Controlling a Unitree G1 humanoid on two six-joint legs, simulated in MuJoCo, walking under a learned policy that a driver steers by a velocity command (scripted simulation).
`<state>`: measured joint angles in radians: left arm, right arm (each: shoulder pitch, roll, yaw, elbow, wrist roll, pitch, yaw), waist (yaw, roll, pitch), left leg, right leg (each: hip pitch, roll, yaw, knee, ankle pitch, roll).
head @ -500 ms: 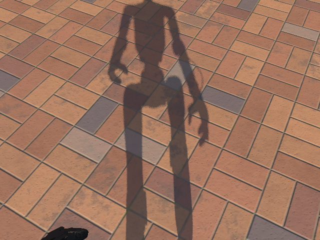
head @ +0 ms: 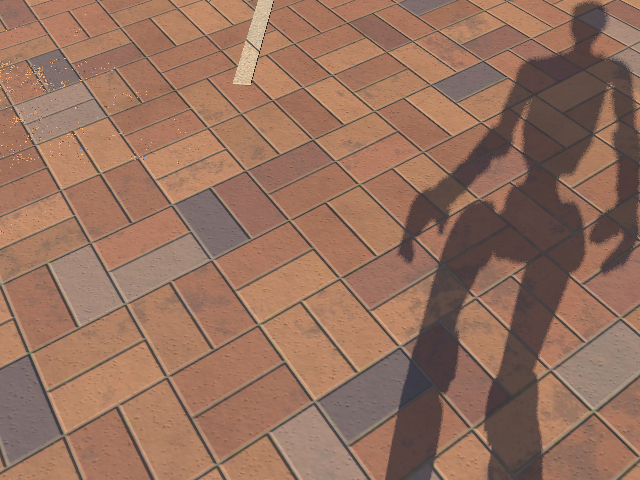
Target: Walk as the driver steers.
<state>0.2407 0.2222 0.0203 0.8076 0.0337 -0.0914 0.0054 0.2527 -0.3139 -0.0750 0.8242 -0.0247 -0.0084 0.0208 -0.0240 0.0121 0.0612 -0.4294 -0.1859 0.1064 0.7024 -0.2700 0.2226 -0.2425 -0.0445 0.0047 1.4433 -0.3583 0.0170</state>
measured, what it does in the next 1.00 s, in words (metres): walks ahead, turning right: right foot, then left foot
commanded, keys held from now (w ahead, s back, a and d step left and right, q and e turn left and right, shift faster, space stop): w+q+shift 0.04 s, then w+shift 0.10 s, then w+e+shift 0.76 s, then w+shift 0.10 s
